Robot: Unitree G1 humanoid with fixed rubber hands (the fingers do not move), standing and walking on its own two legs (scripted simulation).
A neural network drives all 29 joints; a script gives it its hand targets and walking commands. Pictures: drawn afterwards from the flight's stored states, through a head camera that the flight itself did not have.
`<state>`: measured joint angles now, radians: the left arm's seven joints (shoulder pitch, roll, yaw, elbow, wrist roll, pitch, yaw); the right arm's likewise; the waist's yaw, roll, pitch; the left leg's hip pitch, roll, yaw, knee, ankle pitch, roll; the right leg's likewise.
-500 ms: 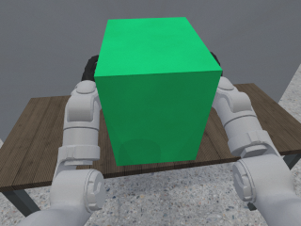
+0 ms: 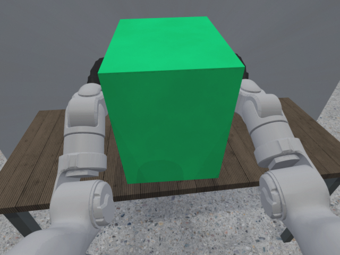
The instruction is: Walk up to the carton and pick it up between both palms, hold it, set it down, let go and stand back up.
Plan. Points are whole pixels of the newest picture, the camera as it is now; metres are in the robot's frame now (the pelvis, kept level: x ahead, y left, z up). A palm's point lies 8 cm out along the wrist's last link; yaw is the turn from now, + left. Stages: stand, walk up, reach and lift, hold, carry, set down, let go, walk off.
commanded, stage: reach and lift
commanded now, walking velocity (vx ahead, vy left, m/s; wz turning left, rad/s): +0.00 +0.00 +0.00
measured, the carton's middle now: (168, 97) +0.42 -0.01 +0.22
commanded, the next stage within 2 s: hold in 0.06 s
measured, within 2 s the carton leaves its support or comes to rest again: neither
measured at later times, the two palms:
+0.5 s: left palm (87, 83) +0.37 +0.16 +0.29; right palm (238, 70) +0.37 -0.15 +0.31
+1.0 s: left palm (86, 81) +0.37 +0.16 +0.29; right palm (236, 69) +0.38 -0.15 +0.31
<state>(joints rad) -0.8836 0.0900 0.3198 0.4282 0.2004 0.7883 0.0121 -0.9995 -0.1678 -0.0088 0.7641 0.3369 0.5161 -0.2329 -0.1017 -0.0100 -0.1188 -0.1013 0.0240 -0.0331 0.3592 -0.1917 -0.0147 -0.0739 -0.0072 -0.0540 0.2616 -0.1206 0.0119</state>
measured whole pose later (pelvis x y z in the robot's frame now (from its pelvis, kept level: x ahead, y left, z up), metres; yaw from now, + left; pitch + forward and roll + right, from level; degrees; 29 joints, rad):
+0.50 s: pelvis +0.00 -0.01 +0.00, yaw +0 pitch -5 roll -1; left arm -0.93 0.10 0.34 0.43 0.20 0.89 0.00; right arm -1.11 -0.19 0.00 0.84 0.39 0.61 -0.25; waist -0.07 -0.01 -0.15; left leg -0.09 0.03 -0.05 0.37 -0.20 -0.03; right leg -0.06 0.01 -0.05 0.28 -0.13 0.00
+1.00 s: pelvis +0.00 -0.01 +0.00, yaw +1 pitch -3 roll -1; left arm -0.95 0.12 0.33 0.45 0.18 0.87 -0.01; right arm -1.10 -0.21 0.03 0.80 0.42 0.62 -0.28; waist -0.08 -0.01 -0.17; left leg -0.12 0.03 -0.07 0.38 -0.21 -0.03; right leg -0.08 0.01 -0.04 0.27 -0.13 0.00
